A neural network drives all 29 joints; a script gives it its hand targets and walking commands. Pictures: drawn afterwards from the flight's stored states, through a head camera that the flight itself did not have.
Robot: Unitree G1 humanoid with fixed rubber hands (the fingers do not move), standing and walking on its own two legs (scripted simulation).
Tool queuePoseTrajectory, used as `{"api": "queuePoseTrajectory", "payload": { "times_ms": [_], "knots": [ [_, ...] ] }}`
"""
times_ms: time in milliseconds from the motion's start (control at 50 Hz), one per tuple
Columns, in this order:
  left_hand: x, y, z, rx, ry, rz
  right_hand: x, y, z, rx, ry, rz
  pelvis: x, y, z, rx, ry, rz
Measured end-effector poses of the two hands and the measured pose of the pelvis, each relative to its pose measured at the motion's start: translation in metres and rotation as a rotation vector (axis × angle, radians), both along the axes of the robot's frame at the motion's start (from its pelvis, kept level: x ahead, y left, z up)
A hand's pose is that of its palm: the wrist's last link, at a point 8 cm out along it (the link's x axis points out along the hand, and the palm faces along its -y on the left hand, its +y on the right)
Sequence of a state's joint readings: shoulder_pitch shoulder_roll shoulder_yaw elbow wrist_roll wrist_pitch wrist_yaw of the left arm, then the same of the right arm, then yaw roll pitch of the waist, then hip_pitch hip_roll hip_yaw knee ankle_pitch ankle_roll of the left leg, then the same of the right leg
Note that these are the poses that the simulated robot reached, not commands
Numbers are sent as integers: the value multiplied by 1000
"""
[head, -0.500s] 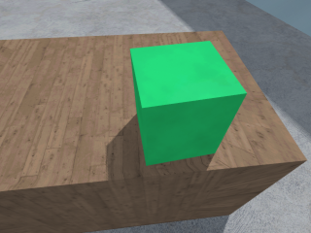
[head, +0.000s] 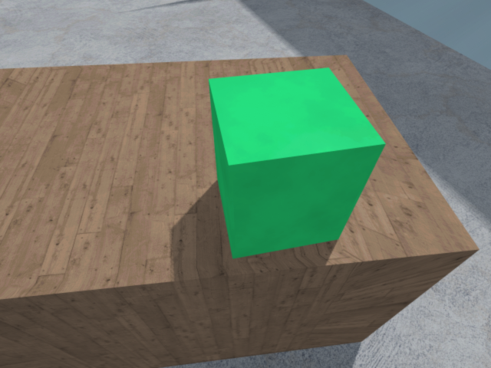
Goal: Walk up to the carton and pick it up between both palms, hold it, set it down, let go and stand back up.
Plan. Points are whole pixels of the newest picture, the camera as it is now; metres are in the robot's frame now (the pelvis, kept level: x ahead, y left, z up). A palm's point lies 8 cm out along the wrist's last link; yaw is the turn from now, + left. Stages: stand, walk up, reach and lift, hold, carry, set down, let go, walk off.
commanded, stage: stand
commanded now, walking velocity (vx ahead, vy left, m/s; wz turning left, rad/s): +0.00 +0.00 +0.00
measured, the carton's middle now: (279, 166) +0.43 -0.05 +0.08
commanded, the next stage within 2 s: walk up in 0.92 s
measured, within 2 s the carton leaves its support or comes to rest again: neither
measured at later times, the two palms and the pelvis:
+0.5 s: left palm out of the picture -0.06 +0.20 -0.15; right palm out of the picture -0.04 -0.21 -0.14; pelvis -0.01 +0.00 +0.00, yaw +0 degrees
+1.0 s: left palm out of the picture -0.03 +0.19 -0.15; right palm out of the picture -0.02 -0.22 -0.15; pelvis +0.01 -0.01 +0.00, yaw +0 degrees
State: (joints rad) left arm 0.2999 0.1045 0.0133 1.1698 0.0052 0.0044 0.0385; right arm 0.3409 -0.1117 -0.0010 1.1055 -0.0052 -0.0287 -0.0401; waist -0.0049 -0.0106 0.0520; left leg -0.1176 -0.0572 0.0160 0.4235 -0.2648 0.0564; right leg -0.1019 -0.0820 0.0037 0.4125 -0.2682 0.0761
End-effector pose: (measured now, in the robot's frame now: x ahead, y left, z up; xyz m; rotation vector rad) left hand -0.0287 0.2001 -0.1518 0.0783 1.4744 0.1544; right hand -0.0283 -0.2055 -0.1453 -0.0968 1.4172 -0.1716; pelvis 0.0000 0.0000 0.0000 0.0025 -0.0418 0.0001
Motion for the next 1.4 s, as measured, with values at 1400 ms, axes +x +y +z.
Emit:
{"api": "queuePoseTrajectory", "payload": {
  "times_ms": [1400],
  "knots": [
    [19,21,4,152,-74,-53,5,-77,11,-130,-53,57,-29,-38,-6,10,21,39]
  ]
}}
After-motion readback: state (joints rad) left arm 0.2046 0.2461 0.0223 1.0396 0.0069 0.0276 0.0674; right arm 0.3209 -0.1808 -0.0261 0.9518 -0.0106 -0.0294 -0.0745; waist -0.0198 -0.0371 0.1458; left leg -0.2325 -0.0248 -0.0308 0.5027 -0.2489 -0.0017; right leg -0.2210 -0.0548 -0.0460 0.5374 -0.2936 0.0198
